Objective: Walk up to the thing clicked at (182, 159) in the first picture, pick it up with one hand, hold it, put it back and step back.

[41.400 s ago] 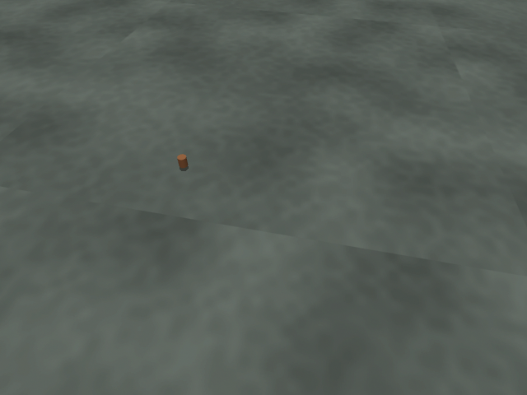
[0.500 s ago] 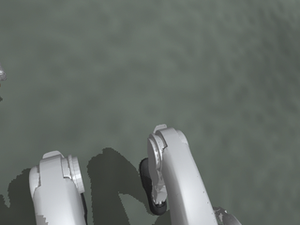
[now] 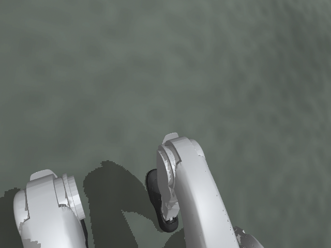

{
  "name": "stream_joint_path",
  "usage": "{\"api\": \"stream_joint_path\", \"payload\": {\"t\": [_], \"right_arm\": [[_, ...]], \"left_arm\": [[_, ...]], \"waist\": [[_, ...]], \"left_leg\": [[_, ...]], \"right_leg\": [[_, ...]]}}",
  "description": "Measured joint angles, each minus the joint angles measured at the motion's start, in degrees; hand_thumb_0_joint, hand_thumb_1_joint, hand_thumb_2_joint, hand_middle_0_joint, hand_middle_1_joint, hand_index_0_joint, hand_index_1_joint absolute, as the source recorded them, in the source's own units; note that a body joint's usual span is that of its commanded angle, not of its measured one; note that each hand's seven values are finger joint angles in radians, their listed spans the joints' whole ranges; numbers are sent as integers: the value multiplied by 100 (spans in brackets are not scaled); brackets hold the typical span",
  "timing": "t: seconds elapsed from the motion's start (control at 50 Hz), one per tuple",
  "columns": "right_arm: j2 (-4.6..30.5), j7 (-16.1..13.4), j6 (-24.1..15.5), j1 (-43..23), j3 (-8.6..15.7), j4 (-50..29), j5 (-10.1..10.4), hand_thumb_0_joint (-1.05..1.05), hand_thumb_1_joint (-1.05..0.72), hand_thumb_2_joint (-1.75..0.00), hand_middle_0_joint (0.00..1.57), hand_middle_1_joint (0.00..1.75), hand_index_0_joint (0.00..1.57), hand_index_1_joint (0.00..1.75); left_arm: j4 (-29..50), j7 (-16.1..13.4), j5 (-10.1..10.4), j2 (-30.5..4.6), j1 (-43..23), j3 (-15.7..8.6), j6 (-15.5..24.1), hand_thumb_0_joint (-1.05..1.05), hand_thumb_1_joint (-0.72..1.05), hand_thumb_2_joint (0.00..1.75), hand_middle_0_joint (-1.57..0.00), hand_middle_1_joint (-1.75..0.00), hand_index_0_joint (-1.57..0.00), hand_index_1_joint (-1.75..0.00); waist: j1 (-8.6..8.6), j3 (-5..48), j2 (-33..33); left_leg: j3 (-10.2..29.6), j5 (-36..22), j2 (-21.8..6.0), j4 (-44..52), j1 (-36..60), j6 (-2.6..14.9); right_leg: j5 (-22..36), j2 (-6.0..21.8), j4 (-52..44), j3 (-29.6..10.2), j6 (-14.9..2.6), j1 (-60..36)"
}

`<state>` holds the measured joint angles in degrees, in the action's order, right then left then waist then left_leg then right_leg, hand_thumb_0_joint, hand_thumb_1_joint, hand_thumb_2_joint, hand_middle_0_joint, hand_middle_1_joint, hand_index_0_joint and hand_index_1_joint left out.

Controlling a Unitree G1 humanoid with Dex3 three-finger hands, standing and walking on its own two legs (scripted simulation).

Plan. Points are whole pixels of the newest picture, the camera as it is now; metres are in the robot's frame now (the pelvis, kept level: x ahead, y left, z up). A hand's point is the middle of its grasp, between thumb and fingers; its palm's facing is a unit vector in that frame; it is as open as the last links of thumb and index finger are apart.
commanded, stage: rest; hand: left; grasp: from above
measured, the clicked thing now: out of the picture +0.51 +0.32 -0.21
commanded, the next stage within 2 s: open in 1.32 s
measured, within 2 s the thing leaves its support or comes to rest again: rests again in 1.26 s
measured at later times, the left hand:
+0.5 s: hand out of the picture +0.49 +0.31 -0.23, palm faces -0.46 -0.13 -0.88, open 6.4 cm
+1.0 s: hand out of the picture +0.49 +0.31 -0.25, palm faces -0.46 -0.13 -0.88, open 6.3 cm
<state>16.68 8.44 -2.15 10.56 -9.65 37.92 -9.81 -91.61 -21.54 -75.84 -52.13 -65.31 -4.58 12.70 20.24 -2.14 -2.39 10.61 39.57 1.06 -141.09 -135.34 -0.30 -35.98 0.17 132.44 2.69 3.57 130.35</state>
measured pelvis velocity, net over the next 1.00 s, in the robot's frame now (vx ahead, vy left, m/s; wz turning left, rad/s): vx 0.00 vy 0.01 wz -0.07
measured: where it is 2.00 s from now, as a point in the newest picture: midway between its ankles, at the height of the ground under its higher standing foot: (124, 231)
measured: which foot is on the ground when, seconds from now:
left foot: down 0.00-1.00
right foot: down 0.00-1.00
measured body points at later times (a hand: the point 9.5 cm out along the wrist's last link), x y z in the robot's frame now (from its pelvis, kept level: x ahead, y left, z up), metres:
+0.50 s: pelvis +0.00 +0.00 -0.01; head +0.29 +0.11 +0.32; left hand +0.51 +0.31 -0.18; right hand +0.03 -0.26 -0.06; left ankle +0.07 +0.12 -0.29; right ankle +0.12 -0.14 -0.28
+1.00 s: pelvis +0.00 +0.01 -0.01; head +0.29 +0.13 +0.31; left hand +0.51 +0.31 -0.20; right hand +0.03 -0.25 -0.06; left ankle +0.07 +0.12 -0.29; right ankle +0.12 -0.14 -0.28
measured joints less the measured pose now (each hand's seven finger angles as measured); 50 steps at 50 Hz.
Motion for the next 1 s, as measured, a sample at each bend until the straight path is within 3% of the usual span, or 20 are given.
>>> {"api": "stream_joint_path", "payload": {"t": [0.28, 0.52, 1.0], "right_arm": [[34, 84, -209, 26, -210, -77, -139, 0, -90, -90, 20, 30, 20, 30], [190, 143, -357, -113, -338, -264, -267, 0, -90, -90, 20, 30, 20, 30], [176, 349, -545, -214, -612, -300, -385, 0, -90, -90, 20, 30, 20, 30]], "left_arm": [[-212, -319, -68, -239, -18, -116, -102, -2, 42, 21, -81, -47, -100, -44], [-308, -472, -145, -543, 21, -370, -59, -2, 42, 22, -82, -46, -102, -42], [-614, -767, -184, -802, -35, -233, -22, -2, 42, 22, -82, -46, -102, -41]], "waist": [[141, -177, -121], [235, -440, -268], [349, -544, -435]], "left_leg": [[129, 103, -7, -191, -94, -2], [252, 163, -13, -337, -74, 21], [350, 241, -39, -504, -63, 85]], "right_leg": [[-42, -42, 88, 102, -29, 56], [-49, -83, 119, 204, -24, -23], [-56, -144, 151, 286, -9, -97]]}}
